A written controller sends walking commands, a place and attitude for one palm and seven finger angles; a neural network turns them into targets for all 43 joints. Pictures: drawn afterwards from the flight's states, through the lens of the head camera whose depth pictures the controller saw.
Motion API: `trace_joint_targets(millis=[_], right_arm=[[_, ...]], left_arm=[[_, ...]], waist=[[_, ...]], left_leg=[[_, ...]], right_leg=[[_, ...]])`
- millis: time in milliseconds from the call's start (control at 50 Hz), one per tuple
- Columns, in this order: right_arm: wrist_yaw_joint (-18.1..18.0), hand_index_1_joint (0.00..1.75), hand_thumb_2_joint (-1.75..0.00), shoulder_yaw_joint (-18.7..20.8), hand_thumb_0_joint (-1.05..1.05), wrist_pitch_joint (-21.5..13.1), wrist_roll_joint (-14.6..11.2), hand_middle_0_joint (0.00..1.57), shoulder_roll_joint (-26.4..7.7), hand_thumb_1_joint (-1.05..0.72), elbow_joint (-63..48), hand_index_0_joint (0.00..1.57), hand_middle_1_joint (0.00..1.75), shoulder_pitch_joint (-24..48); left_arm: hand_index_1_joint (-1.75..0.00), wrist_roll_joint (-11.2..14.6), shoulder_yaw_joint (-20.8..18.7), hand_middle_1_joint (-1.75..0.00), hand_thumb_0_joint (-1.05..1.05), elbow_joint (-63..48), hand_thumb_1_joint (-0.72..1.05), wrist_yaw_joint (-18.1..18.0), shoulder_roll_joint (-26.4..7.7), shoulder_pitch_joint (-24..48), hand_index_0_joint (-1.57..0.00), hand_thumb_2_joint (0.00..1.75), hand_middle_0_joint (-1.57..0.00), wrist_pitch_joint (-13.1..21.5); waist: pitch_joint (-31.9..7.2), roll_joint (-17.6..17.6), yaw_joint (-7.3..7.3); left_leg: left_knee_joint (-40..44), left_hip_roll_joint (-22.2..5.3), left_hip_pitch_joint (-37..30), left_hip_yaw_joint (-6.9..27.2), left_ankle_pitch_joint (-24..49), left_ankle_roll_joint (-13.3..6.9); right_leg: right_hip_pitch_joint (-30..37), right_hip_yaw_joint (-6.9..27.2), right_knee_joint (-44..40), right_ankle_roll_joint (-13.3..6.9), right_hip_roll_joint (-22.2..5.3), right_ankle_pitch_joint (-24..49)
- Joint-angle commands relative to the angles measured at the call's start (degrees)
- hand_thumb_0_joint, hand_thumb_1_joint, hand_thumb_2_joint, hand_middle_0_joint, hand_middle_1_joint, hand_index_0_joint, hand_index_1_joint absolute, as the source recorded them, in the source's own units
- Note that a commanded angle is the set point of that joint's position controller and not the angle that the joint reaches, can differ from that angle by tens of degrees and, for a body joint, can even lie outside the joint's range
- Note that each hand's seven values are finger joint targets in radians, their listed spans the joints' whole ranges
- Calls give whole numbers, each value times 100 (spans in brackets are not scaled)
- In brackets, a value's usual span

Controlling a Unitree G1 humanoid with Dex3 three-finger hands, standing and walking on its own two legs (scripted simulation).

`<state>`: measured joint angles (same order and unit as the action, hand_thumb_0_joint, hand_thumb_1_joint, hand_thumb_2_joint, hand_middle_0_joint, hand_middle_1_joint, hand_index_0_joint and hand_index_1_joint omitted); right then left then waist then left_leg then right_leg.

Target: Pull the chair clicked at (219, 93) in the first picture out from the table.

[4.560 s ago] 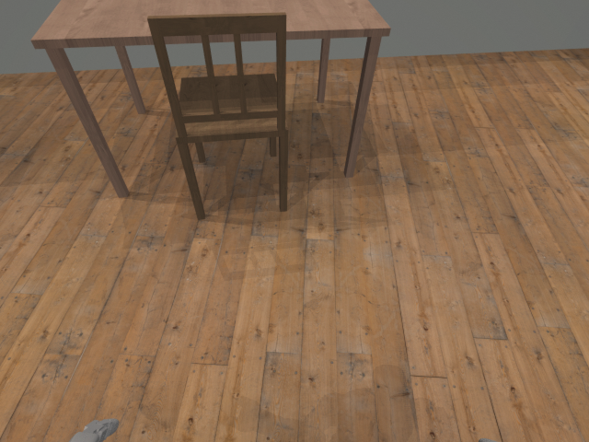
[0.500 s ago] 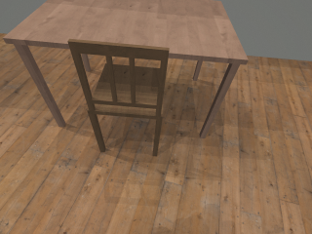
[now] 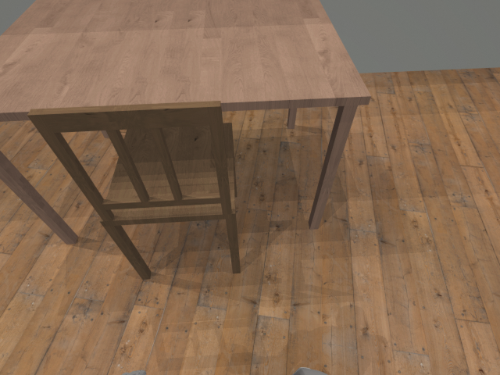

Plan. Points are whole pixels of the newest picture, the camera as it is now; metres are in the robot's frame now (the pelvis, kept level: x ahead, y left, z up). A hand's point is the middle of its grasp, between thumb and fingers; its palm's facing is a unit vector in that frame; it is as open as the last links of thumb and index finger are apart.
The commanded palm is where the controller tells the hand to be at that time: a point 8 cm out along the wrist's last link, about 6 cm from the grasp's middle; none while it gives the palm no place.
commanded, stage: take the last steps up to it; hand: left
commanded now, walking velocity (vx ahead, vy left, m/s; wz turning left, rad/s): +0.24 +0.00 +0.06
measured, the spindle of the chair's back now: (130, 168) +0.59 +0.31 -0.09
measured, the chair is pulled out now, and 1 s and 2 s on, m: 0.00 0.00 0.00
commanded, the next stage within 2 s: come to a stop and stand still in 0.24 s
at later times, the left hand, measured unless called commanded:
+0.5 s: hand out of the picture +0.11 +0.19 -0.18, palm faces +0.11 -0.99 -0.13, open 7.3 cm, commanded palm none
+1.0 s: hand out of the picture +0.12 +0.16 -0.14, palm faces +0.05 -0.97 -0.26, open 7.3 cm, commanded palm none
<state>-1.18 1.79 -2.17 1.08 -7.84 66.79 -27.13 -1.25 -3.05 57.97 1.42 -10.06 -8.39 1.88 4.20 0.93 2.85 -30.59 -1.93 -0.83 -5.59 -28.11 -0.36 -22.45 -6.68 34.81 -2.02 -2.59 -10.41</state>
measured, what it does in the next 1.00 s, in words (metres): walks ahead: left foot, then right foot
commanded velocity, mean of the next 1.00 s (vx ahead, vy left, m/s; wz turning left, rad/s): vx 0.01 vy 0.00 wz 0.02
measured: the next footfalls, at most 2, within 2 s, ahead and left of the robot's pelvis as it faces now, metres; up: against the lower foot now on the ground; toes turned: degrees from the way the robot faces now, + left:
left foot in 0.40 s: +0.22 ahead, +0.11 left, +0.00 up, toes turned +8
right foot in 0.92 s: +0.12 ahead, -0.15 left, +0.00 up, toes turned -3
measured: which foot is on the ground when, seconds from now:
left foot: up 0.00-0.38, down 0.40-0.94, up 0.96-1.00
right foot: down 0.00-0.42, up 0.44-0.90, down 0.92-1.00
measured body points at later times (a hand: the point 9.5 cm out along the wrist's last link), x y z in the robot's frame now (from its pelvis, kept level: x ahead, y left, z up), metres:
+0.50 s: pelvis +0.14 +0.03 +0.01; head +0.16 +0.06 +0.46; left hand +0.11 +0.24 -0.16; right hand +0.23 -0.19 -0.12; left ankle +0.18 +0.11 -0.72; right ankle +0.08 -0.10 -0.70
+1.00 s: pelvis +0.10 -0.03 +0.02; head +0.08 -0.06 +0.47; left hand +0.11 +0.21 -0.12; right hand +0.11 -0.27 -0.15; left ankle +0.16 +0.10 -0.70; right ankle +0.08 -0.14 -0.72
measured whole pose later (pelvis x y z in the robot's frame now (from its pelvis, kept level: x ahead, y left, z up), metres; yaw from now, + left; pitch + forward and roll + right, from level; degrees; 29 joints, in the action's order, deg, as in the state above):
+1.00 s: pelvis +0.10 -0.03 +0.02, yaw +0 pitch -2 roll +2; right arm -0.2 3.8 3.8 0.9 -11.4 62.7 -14.9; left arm -1.3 -1.2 61.1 -1.4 -8.3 -16.5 -1.4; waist -0.3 2.6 -0.2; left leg -34.5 -1.8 19.5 -4.2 -18.7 1.1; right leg -8.8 -2.3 27.3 -0.2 -2.8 -16.6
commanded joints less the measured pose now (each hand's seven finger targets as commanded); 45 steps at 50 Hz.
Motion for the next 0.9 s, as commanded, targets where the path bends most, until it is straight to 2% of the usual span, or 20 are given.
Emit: trace_joint_targets(millis=[0,40,60,80,140,200,280,340,360,380,400,420,480,560,640,720,800,840,860,880], right_arm=[[7,30,-90,132,0,-149,-89,20,-636,-90,-549,20,30,199],[53,30,-90,131,0,-88,-41,20,-450,-90,-589,20,30,606],[71,30,-90,125,0,-32,-7,20,-385,-90,-582,20,30,600],[74,30,-90,114,0,33,9,20,-265,-90,-524,20,30,451],[88,30,-90,97,0,129,23,20,-123,-90,-488,20,30,259],[128,30,-90,75,0,127,19,20,-117,-90,-635,20,30,598],[164,30,-90,73,0,4,16,20,-174,-90,-802,20,30,1118],[119,30,-90,43,0,-75,27,20,-318,-90,-652,20,30,838],[57,30,-90,51,0,-118,29,20,-555,-90,-539,20,30,545],[-18,30,-90,74,0,-132,35,20,-907,-90,-556,20,30,425],[-76,30,-90,44,0,-50,-10,20,-972,-90,-564,20,30,597],[-145,30,-90,-3,0,-18,-30,20,-955,-90,-567,20,30,862],[-255,30,-90,18,0,83,-51,20,-891,-90,-604,20,30,1190],[-279,30,-90,220,0,224,-48,20,-1135,-90,-783,20,30,1276],[-245,30,-90,263,0,246,-33,20,-1068,-90,-972,20,30,1553],[-172,30,-90,293,0,278,0,20,-1034,-90,-1005,20,30,1673],[-51,30,-90,289,0,304,45,20,-1021,-90,-860,20,30,1594],[-6,30,-90,293,0,330,12,20,-1021,-90,-785,20,30,1605],[18,30,-90,274,0,344,-27,20,-855,-90,-746,20,30,1529],[32,30,-90,206,0,384,-95,20,-534,-90,-777,20,30,1443]], left_arm=[[-30,88,-325,-30,0,339,90,-181,-1366,-2084,-20,90,-20,130],[-30,80,-207,-30,0,79,90,-231,-903,-1154,-20,90,-20,120],[-30,62,-115,-30,0,11,90,-241,-642,-886,-20,90,-20,151],[-30,43,-48,-30,0,10,90,-248,-476,-738,-20,90,-20,183],[-30,11,-7,-30,0,64,90,-268,-416,-752,-20,90,-20,241],[-30,10,-16,-30,0,96,90,-245,-491,-868,-20,90,-20,228],[-30,-11,-67,-30,0,242,90,-255,-626,-1109,-20,90,-20,202],[-30,34,-36,-30,0,316,90,-284,-532,-1056,-20,90,-20,112],[-30,64,41,-30,0,338,90,-300,-312,-1147,-20,90,-20,70],[-30,133,126,-30,0,336,90,-330,-53,-1379,-20,90,-20,24],[-30,155,173,-30,0,439,90,-383,-1,-1559,-20,90,-20,-32],[-30,133,188,-30,0,523,90,-415,-76,-1620,-20,90,-20,-110],[-30,64,133,-30,0,581,90,-442,-305,-1410,-20,90,-20,-283],[-30,6,-28,-30,0,370,90,-402,-407,-1341,-20,90,-20,-478],[-30,-13,-139,-30,0,141,90,-354,-436,-1274,-20,90,-20,-584],[-30,-7,-117,-30,0,-15,90,-297,-385,-1087,-20,90,-20,-603],[-30,22,34,-30,0,84,90,-303,-197,-1091,-20,90,-20,-427],[-30,10,50,-30,0,299,90,-311,-220,-1526,-20,90,-20,-339],[-30,-23,53,-30,0,380,90,-330,-369,-1658,-20,90,-20,-294],[-30,-59,59,-30,0,333,90,-354,-629,-1519,-20,90,-20,-229]], waist=[[-1024,-1065,-878],[-223,-610,-585],[16,-371,-399],[110,-347,-223],[-6,-559,-22],[-101,-674,-120],[-239,-800,-332],[-297,-480,-157],[-559,111,-88],[-851,1013,-169],[-934,1185,-277],[-706,1277,-360],[-333,910,-320],[-689,172,-273],[-903,451,-317],[-753,1048,-268],[-604,1209,-225],[-523,850,-466],[-428,405,-493],[-223,-518,-392]], left_leg=[[-4162,-37,3189,567,-263,-342],[-4222,-394,3318,691,503,-317],[-4012,-481,3090,682,773,-251],[-3790,-485,2884,631,943,-186],[-2990,-478,2634,388,1044,-6],[-2014,-397,2585,174,1262,74],[-937,-261,2368,73,1274,38],[302,-124,1206,38,2210,66],[550,-473,486,448,3634,0],[608,-1455,43,1369,5577,-424],[847,-1956,215,1631,6651,-854],[1043,-1966,473,1524,7023,-983],[1079,-1797,645,1228,7243,-894],[1059,-1906,517,1017,6402,-1050],[1194,-1734,813,762,4932,-961],[1519,-1533,996,855,2753,-884],[1826,-1295,1335,1160,677,-725],[1650,-969,1846,869,80,-424],[1312,-633,2077,605,-47,-183],[576,-249,2249,308,70,81]], right_leg=[[2912,3225,-2052,-1176,-2194,-530],[1637,2500,-2312,-953,-1895,-905],[1062,1931,-2372,-836,-1677,-444],[733,1459,-2435,-746,-1518,30],[555,747,-2366,-738,-1318,1146],[860,557,-2319,-762,-1157,1320],[1406,680,-1948,-750,-1226,1555],[1124,460,-1158,-420,-892,1366],[876,281,-448,-141,-529,1108],[479,75,-24,196,-158,-257],[656,185,388,315,-57,-1936],[720,414,771,359,-88,-2411],[483,670,1336,393,-201,-2060],[-26,806,2600,450,-21,-1688],[-212,913,3088,521,14,-1317],[-31,675,2050,496,-39,-1423],[722,347,304,326,51,-1619],[1596,78,-913,302,153,-727],[1861,235,-1509,287,13,-543],[1442,1279,-2206,42,-758,-1566]])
